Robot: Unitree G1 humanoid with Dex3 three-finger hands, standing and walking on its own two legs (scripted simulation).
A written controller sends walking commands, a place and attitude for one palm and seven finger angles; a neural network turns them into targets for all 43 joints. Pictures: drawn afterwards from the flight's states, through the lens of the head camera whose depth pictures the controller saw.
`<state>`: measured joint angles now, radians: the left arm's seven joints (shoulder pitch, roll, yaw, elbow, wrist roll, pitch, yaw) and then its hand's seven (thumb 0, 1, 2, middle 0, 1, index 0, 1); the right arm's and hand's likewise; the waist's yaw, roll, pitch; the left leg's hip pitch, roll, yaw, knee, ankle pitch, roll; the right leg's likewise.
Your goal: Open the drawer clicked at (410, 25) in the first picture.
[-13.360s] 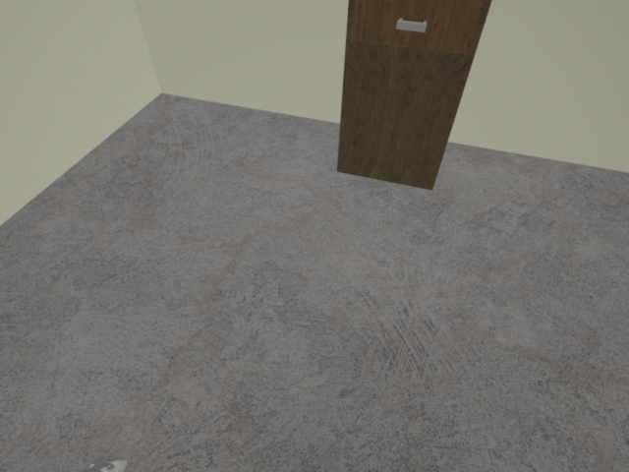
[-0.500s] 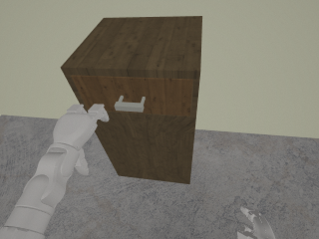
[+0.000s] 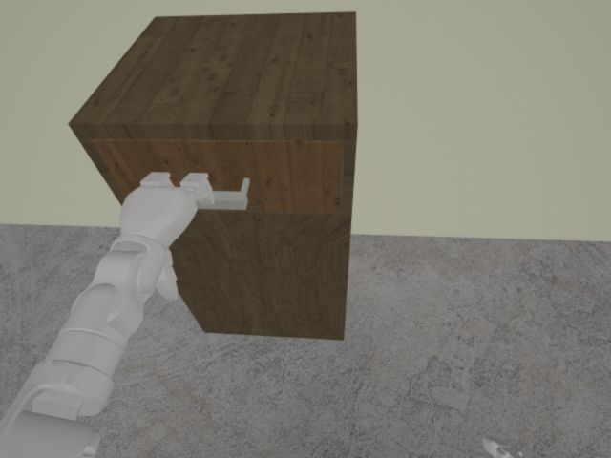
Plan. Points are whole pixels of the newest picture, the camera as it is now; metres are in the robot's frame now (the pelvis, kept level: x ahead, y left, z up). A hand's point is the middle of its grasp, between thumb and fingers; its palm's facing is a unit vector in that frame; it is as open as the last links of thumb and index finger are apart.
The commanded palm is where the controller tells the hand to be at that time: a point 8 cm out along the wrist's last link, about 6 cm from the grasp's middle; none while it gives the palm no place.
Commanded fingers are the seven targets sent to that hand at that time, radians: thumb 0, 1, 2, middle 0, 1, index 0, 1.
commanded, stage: move the hooked fingers above the handle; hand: left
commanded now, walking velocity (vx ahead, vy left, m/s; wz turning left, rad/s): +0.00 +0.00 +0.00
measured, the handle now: (220, 191) +0.56 +0.21 -0.01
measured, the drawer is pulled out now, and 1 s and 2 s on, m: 0.00 0.00 0.00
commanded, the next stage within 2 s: lower the fingers behind the handle in 1.58 s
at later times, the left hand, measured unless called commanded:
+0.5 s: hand (204, 206) +0.45 +0.20 +0.06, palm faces -0.02 +0.01 -1.00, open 13.8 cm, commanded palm +0.44 +0.21 +0.12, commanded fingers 0.00 -0.50 0.30 -0.30 -1.20 -0.30 -1.20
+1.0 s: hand (221, 184) +0.52 +0.19 +0.05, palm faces -0.03 +0.01 -1.00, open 13.7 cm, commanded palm +0.50 +0.20 +0.10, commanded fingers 0.00 -0.50 0.30 -0.30 -1.20 -0.30 -1.20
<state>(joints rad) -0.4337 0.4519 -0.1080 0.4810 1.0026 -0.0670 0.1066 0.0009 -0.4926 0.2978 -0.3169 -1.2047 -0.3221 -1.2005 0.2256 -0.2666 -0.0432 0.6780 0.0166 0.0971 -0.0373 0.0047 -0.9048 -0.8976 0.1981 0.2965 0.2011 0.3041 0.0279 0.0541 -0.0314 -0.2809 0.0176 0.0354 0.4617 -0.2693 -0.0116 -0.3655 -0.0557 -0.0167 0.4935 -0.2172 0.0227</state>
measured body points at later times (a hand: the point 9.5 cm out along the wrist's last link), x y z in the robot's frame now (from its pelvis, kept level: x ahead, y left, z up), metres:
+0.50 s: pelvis +0.01 +0.00 -0.01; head +0.06 -0.03 +0.44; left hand +0.45 +0.19 +0.11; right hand +0.10 -0.26 -0.15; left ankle -0.03 +0.13 -0.74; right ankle +0.02 -0.14 -0.74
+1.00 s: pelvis +0.01 +0.00 -0.02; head +0.10 -0.01 +0.42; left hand +0.51 +0.18 +0.10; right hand +0.01 -0.27 -0.15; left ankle -0.03 +0.13 -0.74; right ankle +0.02 -0.14 -0.74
